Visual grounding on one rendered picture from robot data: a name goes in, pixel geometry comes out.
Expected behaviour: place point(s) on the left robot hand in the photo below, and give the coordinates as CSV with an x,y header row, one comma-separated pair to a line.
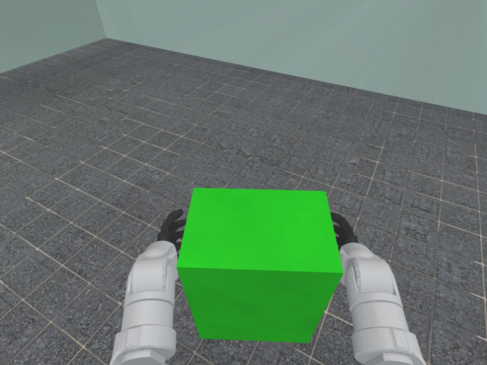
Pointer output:
x,y
169,227

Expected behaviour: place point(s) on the left robot forearm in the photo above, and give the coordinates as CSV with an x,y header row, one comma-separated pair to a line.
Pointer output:
x,y
147,336

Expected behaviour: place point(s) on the carton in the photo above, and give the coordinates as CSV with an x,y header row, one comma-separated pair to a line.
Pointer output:
x,y
258,264

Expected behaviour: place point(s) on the right robot hand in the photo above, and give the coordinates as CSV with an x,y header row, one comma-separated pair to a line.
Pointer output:
x,y
344,230

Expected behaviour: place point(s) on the right robot forearm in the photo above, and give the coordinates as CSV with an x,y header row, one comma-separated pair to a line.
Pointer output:
x,y
381,334

